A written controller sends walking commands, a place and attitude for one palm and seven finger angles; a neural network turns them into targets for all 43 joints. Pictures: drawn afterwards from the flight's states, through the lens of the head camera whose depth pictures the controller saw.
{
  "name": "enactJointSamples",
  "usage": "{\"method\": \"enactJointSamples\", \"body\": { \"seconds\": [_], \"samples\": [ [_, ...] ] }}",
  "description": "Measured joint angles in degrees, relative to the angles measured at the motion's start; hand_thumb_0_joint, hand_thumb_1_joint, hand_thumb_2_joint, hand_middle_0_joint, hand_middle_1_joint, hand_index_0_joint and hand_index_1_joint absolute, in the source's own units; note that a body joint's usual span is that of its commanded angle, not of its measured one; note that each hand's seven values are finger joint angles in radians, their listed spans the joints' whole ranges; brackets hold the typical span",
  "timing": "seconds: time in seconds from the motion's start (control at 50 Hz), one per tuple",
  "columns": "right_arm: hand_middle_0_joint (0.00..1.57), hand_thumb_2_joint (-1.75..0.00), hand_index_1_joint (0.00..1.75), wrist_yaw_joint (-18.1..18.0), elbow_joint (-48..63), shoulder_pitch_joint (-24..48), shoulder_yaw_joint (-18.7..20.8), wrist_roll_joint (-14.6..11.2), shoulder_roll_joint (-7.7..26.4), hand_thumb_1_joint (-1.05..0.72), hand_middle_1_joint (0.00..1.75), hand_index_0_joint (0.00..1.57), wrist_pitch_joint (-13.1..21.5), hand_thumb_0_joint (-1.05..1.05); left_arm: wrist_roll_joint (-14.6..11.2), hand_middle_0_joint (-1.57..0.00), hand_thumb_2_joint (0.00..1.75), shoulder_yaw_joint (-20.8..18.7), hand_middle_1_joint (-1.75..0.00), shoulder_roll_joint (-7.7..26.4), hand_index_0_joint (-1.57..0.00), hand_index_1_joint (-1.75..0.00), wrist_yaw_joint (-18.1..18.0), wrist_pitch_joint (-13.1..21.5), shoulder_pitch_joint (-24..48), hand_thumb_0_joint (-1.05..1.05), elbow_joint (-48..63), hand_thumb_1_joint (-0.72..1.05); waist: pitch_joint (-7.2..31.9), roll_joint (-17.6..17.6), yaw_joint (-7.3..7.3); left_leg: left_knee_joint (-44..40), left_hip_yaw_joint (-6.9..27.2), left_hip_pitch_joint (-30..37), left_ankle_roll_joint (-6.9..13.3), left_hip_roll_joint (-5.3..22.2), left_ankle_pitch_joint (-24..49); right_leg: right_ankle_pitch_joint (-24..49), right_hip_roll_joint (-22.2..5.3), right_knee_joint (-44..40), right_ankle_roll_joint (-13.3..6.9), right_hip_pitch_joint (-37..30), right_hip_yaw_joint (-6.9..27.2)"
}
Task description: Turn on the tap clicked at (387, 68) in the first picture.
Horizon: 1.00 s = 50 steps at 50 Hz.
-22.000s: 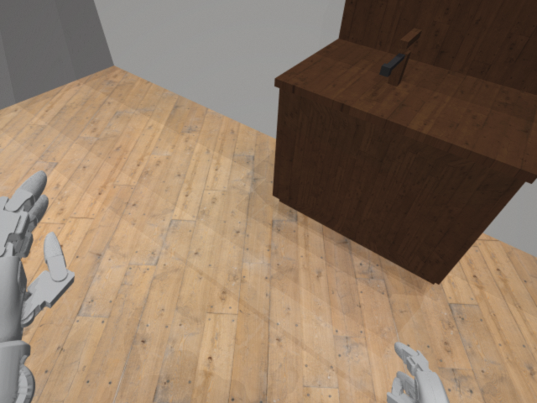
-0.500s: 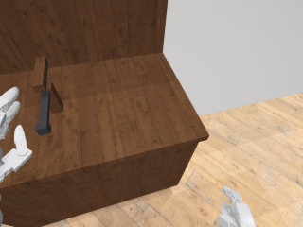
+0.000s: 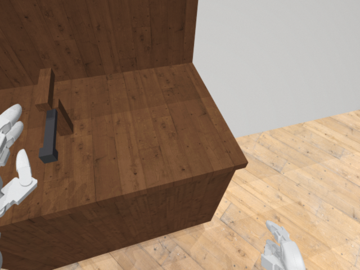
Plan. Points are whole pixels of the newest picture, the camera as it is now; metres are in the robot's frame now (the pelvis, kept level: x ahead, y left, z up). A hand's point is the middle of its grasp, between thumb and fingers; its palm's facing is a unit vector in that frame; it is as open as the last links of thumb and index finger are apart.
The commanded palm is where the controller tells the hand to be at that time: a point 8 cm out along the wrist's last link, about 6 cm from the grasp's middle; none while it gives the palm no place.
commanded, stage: come to a stop and stand still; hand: left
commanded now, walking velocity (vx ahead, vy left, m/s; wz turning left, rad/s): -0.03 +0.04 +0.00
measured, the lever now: (48, 154) +0.34 +0.32 +0.05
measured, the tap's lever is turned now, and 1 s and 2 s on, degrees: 0 0 0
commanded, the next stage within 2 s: look again from close up in 0.90 s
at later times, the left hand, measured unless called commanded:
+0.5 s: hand out of the picture +0.21 +0.33 +0.18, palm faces +0.44 -0.83 -0.34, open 7.4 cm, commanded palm +0.15 +0.34 +0.18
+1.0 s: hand out of the picture +0.22 +0.33 +0.17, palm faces +0.38 -0.85 -0.36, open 7.4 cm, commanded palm +0.16 +0.36 +0.18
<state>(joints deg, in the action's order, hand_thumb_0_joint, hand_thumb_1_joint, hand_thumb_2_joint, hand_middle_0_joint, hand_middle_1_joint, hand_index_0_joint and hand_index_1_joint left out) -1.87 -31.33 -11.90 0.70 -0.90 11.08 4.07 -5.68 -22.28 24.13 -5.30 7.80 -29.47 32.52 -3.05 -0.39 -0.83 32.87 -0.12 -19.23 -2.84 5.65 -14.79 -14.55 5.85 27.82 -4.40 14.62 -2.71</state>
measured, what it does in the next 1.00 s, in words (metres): shifts its weight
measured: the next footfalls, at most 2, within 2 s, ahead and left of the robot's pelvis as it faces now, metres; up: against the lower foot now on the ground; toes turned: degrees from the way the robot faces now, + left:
none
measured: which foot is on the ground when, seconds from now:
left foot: down 0.00-1.00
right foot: down 0.00-1.00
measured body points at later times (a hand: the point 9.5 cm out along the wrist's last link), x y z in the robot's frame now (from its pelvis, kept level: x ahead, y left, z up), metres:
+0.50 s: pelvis -0.02 +0.06 +0.00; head +0.00 +0.09 +0.45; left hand +0.18 +0.37 +0.19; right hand +0.15 -0.16 -0.06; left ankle +0.02 +0.15 -0.73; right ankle +0.00 -0.07 -0.73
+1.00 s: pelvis +0.00 +0.08 +0.01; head +0.02 +0.11 +0.46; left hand +0.19 +0.37 +0.19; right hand +0.17 -0.14 -0.06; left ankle +0.02 +0.15 -0.73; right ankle +0.00 -0.07 -0.73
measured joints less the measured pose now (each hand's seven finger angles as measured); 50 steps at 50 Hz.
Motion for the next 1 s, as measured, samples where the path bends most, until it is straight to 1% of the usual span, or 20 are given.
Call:
{"method": "enactJointSamples", "body": {
  "seconds": [0.02, 0.04, 0.06, 0.08, 0.1, 0.14, 0.18, 0.2, 0.24, 0.28, 0.32, 0.38, 0.46, 0.54, 0.62, 0.7, 0.78, 0.86, 0.92, 1.0],
  "samples": [
    [0.21, -0.90, 0.30, -0.02, -0.04, 0.05, 0.02, -0.11, 0.02, -0.90, 0.30, 0.20, -0.03, 0.01, -0.03, -0.21, 0.90, -0.03, -0.30, 0.02, -0.21, -0.30, -0.04, -0.06, -0.04, 0.02, 0.00, 0.89, -0.07, -0.01, 0.00, 0.05, 0.01, 0.09, -0.02, 0.02, -0.05, -0.04, 0.02, 0.03, -0.02, -0.09, 0.00],
    [0.21, -0.90, 0.30, -0.34, -0.76, -0.66, 0.73, 0.46, -0.23, -0.90, 0.30, 0.20, 1.71, 0.01, 2.08, -0.22, 0.90, -0.69, -0.30, 2.00, -0.21, -0.30, 1.72, 0.10, 3.13, 0.02, -1.32, 0.89, -0.58, 0.23, 1.50, 0.01, -0.17, 0.30, 0.15, 0.18, 0.06, 0.13, 0.14, -0.30, 0.15, -0.43, 0.08],
    [0.21, -0.90, 0.30, -0.63, -1.83, -1.33, 1.10, 0.84, -0.52, -0.90, 0.30, 0.20, 3.19, 0.01, 3.00, -0.22, 0.90, -1.80, -0.31, 4.66, -0.21, -0.30, 3.40, 1.87, 7.85, 0.02, -4.52, 0.88, -0.79, 0.97, 2.93, -0.43, -0.15, 0.23, 0.89, -0.13, 1.24, 0.43, -0.04, -0.54, 0.01, -0.32, 0.09],
    [0.20, -0.90, 0.30, -0.47, -2.41, -1.56, 0.95, 0.83, -0.57, -0.90, 0.30, 0.20, 3.69, 0.01, 2.96, -0.22, 0.90, -3.36, -0.31, 6.53, -0.22, -0.30, 4.00, 3.37, 11.49, 0.02, -7.61, 0.88, -0.86, 1.74, 3.67, -0.83, -0.43, 0.04, 1.36, -0.31, 1.97, 0.71, -0.25, -0.64, -0.14, 0.03, 0.15],
    [0.20, -0.90, 0.30, -0.16, -2.50, -1.54, 0.64, 0.78, -0.38, -0.90, 0.30, 0.20, 3.99, 0.01, 2.66, -0.22, 0.90, -5.03, -0.31, 7.49, -0.22, -0.30, 3.89, 4.16, 13.72, 0.02, -9.93, 0.88, -1.07, 2.29, 3.98, -1.27, -0.84, 0.11, 1.73, -0.41, 2.18, 0.95, -0.38, -0.60, -0.15, 0.34, 0.46],
    [0.21, -0.90, 0.30, 0.66, -1.73, -1.39, 0.48, 0.43, 0.63, -0.90, 0.30, 0.20, 4.74, 0.01, 1.59, -0.22, 0.90, -6.98, -0.31, 6.41, -0.22, -0.30, 2.97, 4.64, 14.78, 0.02, -12.42, 0.88, -1.39, 2.45, 3.72, -2.72, -2.05, 1.00, 1.29, -0.68, 1.90, 0.91, -0.82, 0.45, 0.45, 1.11, 1.49],
    [0.21, -0.90, 0.30, 1.45, -0.58, -1.24, 0.92, 0.13, 1.97, -0.90, 0.30, 0.21, 5.38, 0.01, 0.95, -0.21, 0.90, -6.07, -0.30, 3.05, -0.21, -0.30, 2.17, 4.49, 12.75, 0.02, -11.89, 0.89, -1.55, 1.82, 2.91, -2.52, -3.13, 1.10, 0.97, -1.32, 1.72, 0.22, -1.61, 2.32, 1.84, 2.00, 2.46],
    [0.21, -0.90, 0.30, 1.75, -0.20, -1.13, 1.23, -0.04, 2.56, -0.90, 0.30, 0.21, 5.60, 0.01, 0.97, -0.21, 0.90, -4.56, -0.30, 1.13, -0.21, -0.30, 1.99, 4.42, 11.05, 0.02, -10.88, 0.89, -1.61, 1.33, 2.52, -2.01, -3.53, 1.09, 1.25, -1.60, 1.54, -0.10, -1.91, 2.98, 2.24, 2.15, 2.84],
    [0.21, -0.90, 0.30, 2.00, -0.18, -0.70, 1.60, -0.35, 3.22, -0.90, 0.30, 0.20, 5.80, 0.01, 1.41, -0.21, 0.90, -0.56, -0.30, -2.14, -0.20, -0.30, 1.88, 4.35, 7.02, 0.02, -8.36, 0.90, -1.65, 0.48, 1.68, -1.07, -4.00, 1.23, 1.95, -2.03, 1.05, -0.41, -2.34, 3.53, 2.25, 1.88, 3.29],
    [0.20, -0.90, 0.30, 1.68, -0.55, -0.70, 1.61, -0.28, 3.00, -0.90, 0.30, 0.20, 5.65, 0.01, 2.00, -0.21, 0.90, 3.03, -0.30, -3.75, -0.20, -0.30, 2.22, 4.61, 3.59, 0.02, -6.41, 0.89, -1.16, 0.23, 0.90, -0.34, -3.76, 1.13, 2.50, -2.46, 0.62, -0.45, -2.73, 3.46, 2.55, 1.46, 3.13],
    [0.20, -0.90, 0.30, 1.06, -1.14, -0.97, 1.12, -0.08, 2.20, -0.90, 0.30, 0.20, 5.32, 0.01, 2.39, -0.21, 0.90, 4.43, -0.30, -3.53, -0.21, -0.30, 2.29, 4.95, 1.38, 0.02, -5.33, 0.89, -0.52, 0.79, 0.71, -0.13, -2.66, 1.16, 2.88, -3.39, 0.68, -0.29, -3.02, 2.97, 2.86, 0.97, 2.99],
    [0.20, -0.90, 0.30, 0.16, -1.91, -1.71, -0.04, 0.29, 0.56, -0.90, 0.30, 0.20, 4.84, 0.01, 2.39, -0.22, 0.90, 2.77, -0.31, -1.56, -0.22, -0.30, 1.30, 5.46, 1.14, 0.02, -5.33, 0.88, 0.10, 2.48, 1.25, -1.16, -2.46, 2.08, 3.68, -4.19, 1.07, 0.30, -3.62, 1.70, 3.39, -0.12, 3.11],
    [0.20, -0.90, 0.30, -0.22, -2.39, -2.40, -1.57, 0.51, -0.70, -0.90, 0.30, 0.20, 5.43, 0.01, 2.62, -0.22, 0.90, -0.68, -0.31, -0.94, -0.22, -0.30, -0.39, 5.92, 5.71, 0.02, -7.31, 0.88, 0.44, 3.42, 2.72, -3.12, -2.87, 3.32, 4.83, -5.14, 1.99, 1.60, -4.55, -0.63, 4.48, -1.55, 3.50],
    [0.20, -0.90, 0.30, 0.57, -2.60, -1.87, -2.65, 0.49, -1.46, -0.90, 0.30, 0.20, 6.54, 0.01, 3.32, -0.21, 0.90, -0.93, -0.30, -2.81, -0.21, -0.30, -1.33, 6.07, 10.35, 0.02, -8.86, 0.89, 0.44, 3.15, 3.47, -3.92, -3.16, 3.93, 5.98, -6.30, 2.44, 1.98, -5.70, -1.41, 5.46, -2.24, 3.73],
    [0.21, -0.90, 0.30, 1.56, -2.34, -0.87, -3.46, 0.69, -2.29, -0.90, 0.30, 0.21, 6.65, 0.01, 4.26, -0.21, 0.90, 1.71, -0.30, -4.87, -0.20, -0.30, -0.99, 5.62, 10.07, 0.02, -8.95, 0.89, 0.82, 2.64, 3.14, -4.70, -3.54, 4.36, 6.77, -7.00, 2.67, 2.47, -6.41, -2.62, 6.17, -2.84, 4.09],
    [0.21, -0.90, 0.30, 1.80, -1.62, -0.25, -3.97, 0.89, -2.97, -0.90, 0.30, 0.21, 6.13, 0.01, 4.75, -0.21, 0.90, 3.46, -0.30, -4.65, -0.20, -0.30, -0.22, 5.08, 8.03, 0.02, -8.46, 0.89, 0.64, 2.77, 2.56, -5.56, -3.81, 4.74, 7.12, -7.39, 2.94, 2.85, -6.78, -3.61, 6.27, -3.24, 4.33],
    [0.21, -0.90, 0.30, 1.46, -1.21, -0.05, -3.95, 1.01, -2.90, -0.90, 0.30, 0.21, 5.72, 0.01, 4.65, -0.21, 0.90, 2.54, -0.30, -3.01, -0.21, -0.30, -0.08, 4.96, 7.22, 0.02, -7.22, 0.89, -0.21, 2.97, 2.45, -6.06, -3.73, 4.92, 7.20, -7.55, 3.11, 3.03, -6.92, -4.23, 6.17, -3.54, 4.24],
    [0.21, -0.90, 0.30, 1.28, -1.53, -0.21, -3.48, 0.94, -2.08, -0.90, 0.30, 0.21, 5.32, 0.01, 4.20, -0.21, 0.90, 0.90, -0.30, -2.02, -0.21, -0.30, -0.49, 5.41, 7.05, 0.02, -5.91, 0.89, -0.60, 2.70, 2.56, -6.21, -3.40, 5.01, 7.11, -7.44, 3.03, 3.39, -6.83, -5.32, 6.64, -4.16, 3.92],
    [0.21, -0.90, 0.30, 1.27, -1.98, -0.37, -2.91, 0.75, -1.30, -0.90, 0.30, 0.21, 4.89, 0.01, 4.01, -0.21, 0.90, 0.56, -0.30, -2.21, -0.21, -0.30, -0.73, 5.59, 6.69, 0.02, -5.66, 0.89, -0.37, 2.36, 2.55, -6.30, -3.20, 5.18, 6.97, -7.30, 2.89, 3.56, -6.70, -6.05, 6.91, -4.66, 3.73],
    [0.21, -0.90, 0.30, 1.09, -2.30, -0.42, -2.20, 0.52, -0.38, -0.90, 0.30, 0.21, 4.23, 0.01, 3.94, -0.21, 0.90, 1.67, -0.30, -3.29, -0.21, -0.30, -0.73, 5.22, 5.92, 0.02, -6.94, 0.89, 0.26, 1.96, 2.38, -6.60, -3.17, 5.51, 6.78, -7.15, 2.77, 3.53, -6.55, -6.42, 6.84, -4.99, 3.72]
  ]
}}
